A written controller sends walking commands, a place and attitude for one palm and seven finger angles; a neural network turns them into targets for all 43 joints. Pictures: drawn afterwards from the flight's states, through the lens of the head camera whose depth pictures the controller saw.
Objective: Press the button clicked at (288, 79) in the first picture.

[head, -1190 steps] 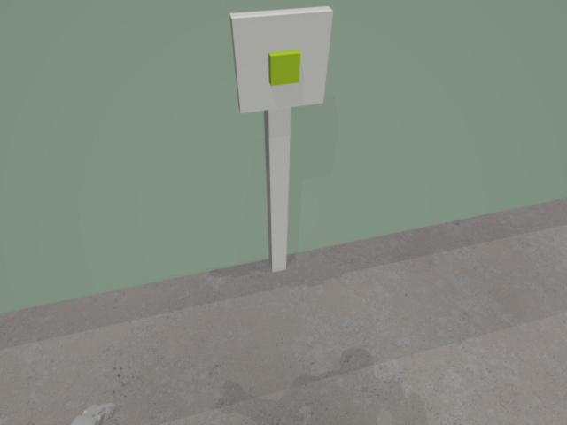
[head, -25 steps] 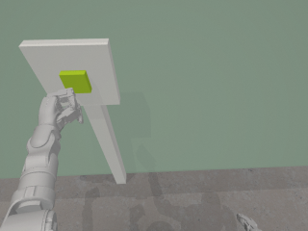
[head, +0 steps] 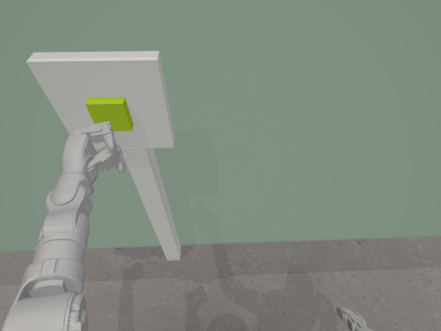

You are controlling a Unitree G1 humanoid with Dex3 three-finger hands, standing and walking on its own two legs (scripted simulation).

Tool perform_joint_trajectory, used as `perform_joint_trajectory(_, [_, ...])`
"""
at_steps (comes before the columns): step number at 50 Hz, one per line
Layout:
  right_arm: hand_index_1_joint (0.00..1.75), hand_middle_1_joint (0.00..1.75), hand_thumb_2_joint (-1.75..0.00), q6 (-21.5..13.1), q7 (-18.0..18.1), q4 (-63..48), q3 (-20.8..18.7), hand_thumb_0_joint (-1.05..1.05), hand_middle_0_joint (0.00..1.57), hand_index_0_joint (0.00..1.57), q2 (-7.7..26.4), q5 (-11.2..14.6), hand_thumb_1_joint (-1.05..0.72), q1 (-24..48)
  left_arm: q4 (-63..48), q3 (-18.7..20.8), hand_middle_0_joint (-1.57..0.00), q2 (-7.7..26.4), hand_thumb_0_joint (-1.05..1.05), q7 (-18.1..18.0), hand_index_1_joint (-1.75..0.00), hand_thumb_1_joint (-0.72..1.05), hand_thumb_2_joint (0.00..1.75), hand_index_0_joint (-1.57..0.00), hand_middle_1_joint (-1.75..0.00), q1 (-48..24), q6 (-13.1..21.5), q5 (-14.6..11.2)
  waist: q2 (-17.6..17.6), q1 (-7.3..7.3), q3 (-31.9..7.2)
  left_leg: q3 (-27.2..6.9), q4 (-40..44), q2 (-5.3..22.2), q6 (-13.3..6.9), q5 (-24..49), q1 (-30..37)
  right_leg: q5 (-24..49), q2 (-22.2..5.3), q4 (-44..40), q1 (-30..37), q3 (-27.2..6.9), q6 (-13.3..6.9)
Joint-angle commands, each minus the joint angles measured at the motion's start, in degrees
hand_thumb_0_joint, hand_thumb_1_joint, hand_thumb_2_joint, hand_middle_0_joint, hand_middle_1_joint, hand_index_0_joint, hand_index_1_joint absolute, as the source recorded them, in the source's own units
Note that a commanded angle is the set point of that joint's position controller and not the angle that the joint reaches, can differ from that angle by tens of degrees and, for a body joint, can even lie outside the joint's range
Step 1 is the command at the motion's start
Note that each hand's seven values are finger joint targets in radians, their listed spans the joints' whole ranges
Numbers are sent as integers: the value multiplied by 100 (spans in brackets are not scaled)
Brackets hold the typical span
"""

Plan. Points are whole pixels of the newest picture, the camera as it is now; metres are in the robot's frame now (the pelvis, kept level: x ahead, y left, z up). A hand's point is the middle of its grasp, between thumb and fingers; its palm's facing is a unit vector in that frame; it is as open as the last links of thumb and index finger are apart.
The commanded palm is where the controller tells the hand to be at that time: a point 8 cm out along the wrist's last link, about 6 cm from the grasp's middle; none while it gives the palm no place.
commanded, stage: press the button with the knuckle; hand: left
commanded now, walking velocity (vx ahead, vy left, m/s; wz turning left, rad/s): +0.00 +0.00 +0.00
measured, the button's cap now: (111, 113) +0.48 +0.22 +0.14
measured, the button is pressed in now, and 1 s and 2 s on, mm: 0 13 0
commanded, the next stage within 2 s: hold the button down briefly in 0.80 s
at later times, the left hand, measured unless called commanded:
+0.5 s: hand (117, 143) +0.43 +0.20 +0.11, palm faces +0.07 -1.00 +0.01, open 2.8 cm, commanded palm +0.41 +0.25 +0.11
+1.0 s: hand (117, 139) +0.44 +0.21 +0.11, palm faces +0.06 -1.00 -0.02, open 2.9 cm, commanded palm +0.44 +0.25 +0.11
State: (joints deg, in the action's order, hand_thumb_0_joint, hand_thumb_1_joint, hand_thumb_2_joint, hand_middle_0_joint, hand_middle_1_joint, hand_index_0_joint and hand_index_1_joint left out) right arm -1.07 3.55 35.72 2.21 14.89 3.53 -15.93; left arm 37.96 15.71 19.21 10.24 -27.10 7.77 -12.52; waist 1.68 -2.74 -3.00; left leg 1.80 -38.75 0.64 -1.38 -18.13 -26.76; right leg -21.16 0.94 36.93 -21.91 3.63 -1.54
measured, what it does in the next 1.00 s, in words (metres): stands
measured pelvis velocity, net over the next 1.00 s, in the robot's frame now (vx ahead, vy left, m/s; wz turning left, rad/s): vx -0.03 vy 0.00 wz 0.02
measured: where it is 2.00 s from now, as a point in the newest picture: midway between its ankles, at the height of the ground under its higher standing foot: outside the picture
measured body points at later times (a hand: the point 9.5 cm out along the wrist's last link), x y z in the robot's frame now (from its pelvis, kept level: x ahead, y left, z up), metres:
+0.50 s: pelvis +0.00 +0.00 +0.00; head +0.04 +0.00 +0.44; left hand +0.42 +0.26 +0.11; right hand +0.07 -0.26 -0.12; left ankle +0.01 +0.10 -0.72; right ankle -0.03 -0.10 -0.72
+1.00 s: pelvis -0.03 +0.00 -0.01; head +0.03 +0.01 +0.43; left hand +0.43 +0.26 +0.11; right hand +0.01 -0.27 -0.13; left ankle +0.01 +0.10 -0.72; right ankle -0.03 -0.10 -0.72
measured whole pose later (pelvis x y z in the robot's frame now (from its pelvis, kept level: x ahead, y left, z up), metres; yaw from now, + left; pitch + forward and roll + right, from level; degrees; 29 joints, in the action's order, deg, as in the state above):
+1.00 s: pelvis -0.03 +0.00 -0.01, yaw +1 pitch +10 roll -2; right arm -1.9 3.4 40.2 2.6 16.0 2.8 -20.7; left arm 65.8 17.5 27.0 12.9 -48.6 17.6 -9.1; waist 1.3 -6.0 -2.6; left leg -0.2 -44.1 1.4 -1.0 -17.2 -36.9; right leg -20.4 1.6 41.4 -31.1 5.5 -2.1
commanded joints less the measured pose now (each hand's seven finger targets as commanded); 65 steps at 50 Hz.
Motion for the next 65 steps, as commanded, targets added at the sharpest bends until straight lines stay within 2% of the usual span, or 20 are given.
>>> perform_joint_trajectory(1, [30,30,-90,-232,51,-633,-370,0,20,20,845,-35,-90,-69,-1371,283,-130,1268,0,-52,-150,90,90,-130,-150,-2488,541,5,132,-52,-1884,-346,258,-15,-93,1670,1493,1960,32,-372,-35,-239,33])
perform_joint_trajectory(2, [30,30,-90,-239,40,-647,-370,0,20,20,829,-40,-90,-67,-1336,182,-130,1121,0,-40,-150,90,90,-130,-150,-2442,586,0,204,-66,-1914,-314,224,-24,-94,1721,1543,2017,38,-365,-60,-250,39])
perform_joint_trajectory(5, [30,30,-90,-212,34,-558,-382,0,20,20,873,-59,-90,-171,-1110,361,-130,1357,0,-66,-150,90,90,-130,-150,-2606,698,12,-39,-88,-1904,-357,195,-6,-94,1698,1393,1990,61,-338,-22,-246,37])
perform_joint_trajectory(9, [30,30,-90,-149,29,-540,-369,0,20,20,897,-43,-90,-211,-662,461,-130,1493,0,-41,-150,90,90,-130,-150,-2694,597,42,22,-110,-1707,-288,212,-32,-102,1556,1164,2009,36,-363,-59,-269,58])
perform_joint_trajectory(13, [30,30,-90,-93,31,-617,-387,0,20,20,895,-49,-90,-266,-636,620,-130,1678,0,10,-150,90,90,-130,-150,-2638,589,69,82,-9,-1910,-244,196,-44,-110,1762,1131,2272,34,-308,149,-299,50])
perform_joint_trajectory(14, [30,30,-90,-89,22,-613,-377,0,20,20,874,-36,-90,-273,-628,417,-130,1453,0,38,-150,90,90,-130,-150,-2769,582,50,92,-116,-1814,-234,179,-40,-116,1762,1175,2266,46,-329,29,-281,63])
perform_joint_trajectory(20, [30,30,-90,-58,51,-465,-389,0,20,20,926,-39,-90,-396,-351,567,-130,1715,0,51,-150,90,90,-130,-150,-3336,728,22,-137,-266,-1576,-270,153,-23,-143,1344,972,1857,67,-401,-168,-317,82])
perform_joint_trajectory(21, [30,30,-90,-62,54,-457,-378,0,20,20,918,-26,-90,-371,-341,436,-130,1645,0,59,-150,90,90,-130,-150,-3610,772,60,50,-318,-1554,-281,172,-24,-138,1210,1018,1683,63,-420,-325,-329,90])
perform_joint_trajectory(26, [30,30,-90,-86,42,-359,-384,0,20,20,936,-59,-90,-498,-84,412,-130,1708,0,54,-150,90,90,-130,-150,-3975,930,151,297,-320,-2003,-372,107,-9,-112,1323,1298,1575,74,-331,-437,-310,53])
perform_joint_trajectory(29, [30,30,-90,-109,33,-296,-370,0,20,20,942,-69,-90,-517,209,291,-130,1587,0,54,-150,90,90,-130,-150,-4325,993,144,278,-406,-1883,-423,101,2,-101,1061,1252,1282,95,-349,-675,-276,60])
perform_joint_trajectory(31, [30,30,-90,-119,45,-239,-367,0,20,20,968,-64,-90,-557,436,344,-130,1703,0,22,-150,90,90,-130,-150,-4632,1055,151,-1,-500,-1746,-417,110,7,-133,810,1048,1114,93,-393,-703,-310,97])
perform_joint_trajectory(37, [30,30,-90,-199,55,-120,-339,0,20,20,1009,-76,-90,-660,768,176,-130,1734,0,-24,-150,90,90,-130,-150,-5279,1239,262,310,-630,-1780,-506,98,18,-110,472,1051,701,95,-356,-1033,-326,79])
perform_joint_trajectory(40, [30,30,-90,-229,52,-62,-331,0,20,20,1025,-88,-90,-742,1105,125,-130,1684,0,-30,-150,90,90,-130,-150,-5403,1257,272,125,-720,-1677,-528,64,26,-124,263,876,546,108,-360,-1141,-328,91])
perform_joint_trajectory(45, [30,30,-90,-261,77,6,-317,0,20,20,1079,-76,-90,-865,1387,293,-130,2037,0,55,-150,90,90,-130,-150,-5647,1266,252,89,-780,-1819,-491,14,21,-146,129,619,480,93,-373,-1030,-410,129])
perform_joint_trajectory(48, [30,30,-90,-292,81,3,-320,0,20,20,1080,-75,-90,-873,1363,367,-130,2149,0,84,-150,90,90,-130,-150,-5719,1296,240,323,-721,-1889,-503,16,18,-124,22,618,365,92,-358,-1075,-411,117])
perform_joint_trajectory(49, [30,30,-90,-305,77,-9,-305,0,20,20,1067,-72,-90,-868,1418,229,-130,1971,0,108,-150,90,90,-130,-150,-5685,1278,225,361,-769,-1804,-508,31,24,-122,-23,647,326,100,-363,-1178,-388,116])
perform_joint_trajectory(53, [30,30,-90,-346,83,2,-294,0,20,20,1103,-62,-90,-914,1560,260,-130,2054,0,95,-150,90,90,-130,-150,-5719,1246,198,243,-794,-1612,-525,69,34,-130,-358,407,67,100,-383,-1261,-392,129])
perform_joint_trajectory(57, [30,30,-90,-376,78,-5,-313,0,20,20,1096,-74,-90,-947,1422,277,-130,2130,0,53,-150,90,90,-130,-150,-5810,1290,263,468,-773,-1834,-519,26,37,-120,-265,520,117,101,-334,-1260,-395,119])
perform_joint_trajectory(60, [30,30,-90,-396,63,9,-319,0,20,20,1115,-91,-90,-1000,1419,336,-130,2162,0,34,-150,90,90,-130,-150,-5838,1297,246,253,-807,-1829,-540,6,44,-139,-250,461,137,112,-333,-1223,-393,127])
perform_joint_trajectory(65, [30,30,-90,-393,25,-82,-343,0,20,20,1080,-115,-90,-960,1350,380,-130,2051,0,82,-150,90,90,-130,-150,-5492,1313,252,314,-668,-1997,-519,2,18,-126,-129,548,205,118,-291,-1110,-358,99])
